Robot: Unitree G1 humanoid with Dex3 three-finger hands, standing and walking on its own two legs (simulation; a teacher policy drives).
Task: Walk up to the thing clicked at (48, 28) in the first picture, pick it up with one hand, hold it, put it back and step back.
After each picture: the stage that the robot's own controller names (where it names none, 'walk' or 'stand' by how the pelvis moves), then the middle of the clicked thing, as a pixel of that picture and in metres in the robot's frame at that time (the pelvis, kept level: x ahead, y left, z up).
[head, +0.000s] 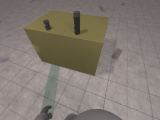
stand; (47, 25) +1.01 +0.64 +0.01
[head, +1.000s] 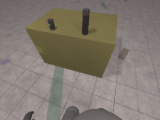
walk; (51, 24) +0.93 +0.53 +0.03
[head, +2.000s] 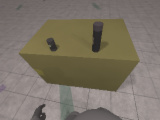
walk; (52, 44) +0.63 +0.36 +0.03
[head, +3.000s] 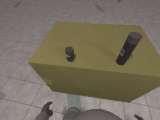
stand; (70, 54) +0.48 +0.21 +0.04
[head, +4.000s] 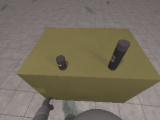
stand; (61, 63) +0.42 +0.24 +0.01
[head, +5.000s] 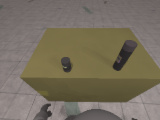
stand; (66, 65) +0.40 +0.21 +0.01
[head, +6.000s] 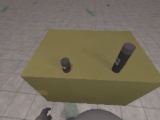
stand; (66, 65) +0.41 +0.21 +0.00
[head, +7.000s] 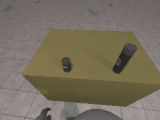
stand; (66, 65) +0.41 +0.21 +0.00
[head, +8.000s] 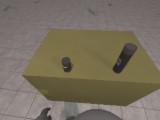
stand; (66, 65) +0.41 +0.22 +0.00
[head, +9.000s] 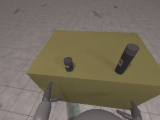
rise first; (68, 64) +0.42 +0.21 +0.01
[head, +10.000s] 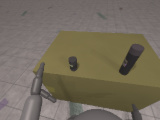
go down; (73, 64) +0.43 +0.20 +0.01
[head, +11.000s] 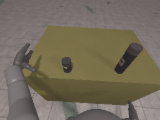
go down; (67, 65) +0.40 +0.18 +0.02
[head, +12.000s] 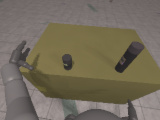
approach; (67, 62) +0.42 +0.18 +0.02
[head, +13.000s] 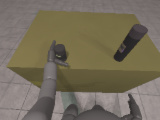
close; (61, 53) +0.44 +0.20 +0.07
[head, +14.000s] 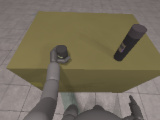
lift; (62, 54) +0.44 +0.19 +0.07
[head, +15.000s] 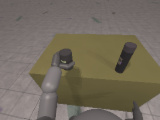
lift; (66, 59) +0.32 +0.17 +0.19
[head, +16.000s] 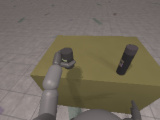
hold; (68, 58) +0.33 +0.16 +0.20
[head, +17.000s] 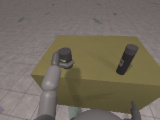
hold; (66, 58) +0.33 +0.17 +0.20
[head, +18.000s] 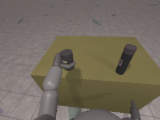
hold; (68, 60) +0.33 +0.16 +0.19
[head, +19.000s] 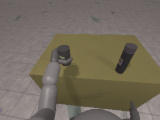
crouch; (65, 55) +0.36 +0.19 +0.19
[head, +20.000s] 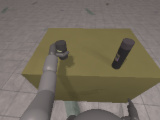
lower; (62, 50) +0.44 +0.21 +0.15
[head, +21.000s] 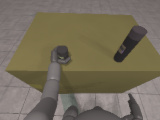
lower; (63, 55) +0.43 +0.18 +0.06
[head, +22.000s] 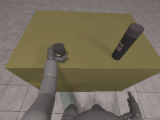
lower; (60, 52) +0.45 +0.20 +0.07
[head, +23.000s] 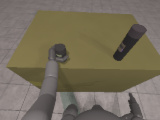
lower; (61, 53) +0.44 +0.20 +0.07
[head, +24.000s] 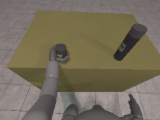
lower; (62, 53) +0.44 +0.19 +0.07
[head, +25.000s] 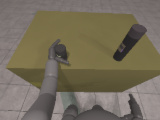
withdraw; (61, 53) +0.44 +0.19 +0.06
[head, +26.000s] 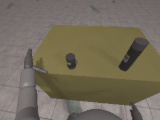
sink last; (71, 61) +0.42 +0.18 +0.04
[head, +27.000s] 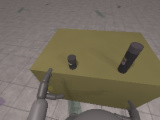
stand; (72, 62) +0.44 +0.20 +0.01
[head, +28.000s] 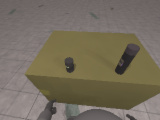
stand; (69, 65) +0.42 +0.19 +0.01
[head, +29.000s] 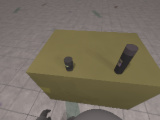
stand; (69, 64) +0.43 +0.20 +0.00
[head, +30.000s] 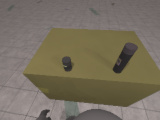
stand; (67, 64) +0.42 +0.21 +0.00
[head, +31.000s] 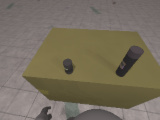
stand; (68, 66) +0.39 +0.19 +0.00
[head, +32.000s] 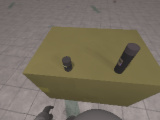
stand; (67, 64) +0.42 +0.20 +0.00
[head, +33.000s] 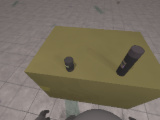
stand; (69, 64) +0.41 +0.20 +0.00
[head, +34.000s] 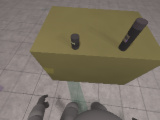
walk; (75, 42) +0.57 +0.16 +0.02
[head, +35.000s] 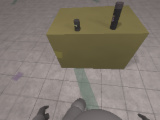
walk; (77, 25) +0.91 +0.25 +0.03
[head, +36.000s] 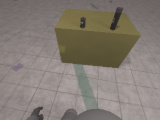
stand; (82, 22) +1.09 +0.17 +0.02
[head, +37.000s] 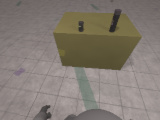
stand; (81, 26) +1.04 +0.20 +0.00
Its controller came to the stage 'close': yes
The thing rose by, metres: 0.21
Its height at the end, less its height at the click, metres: +0.00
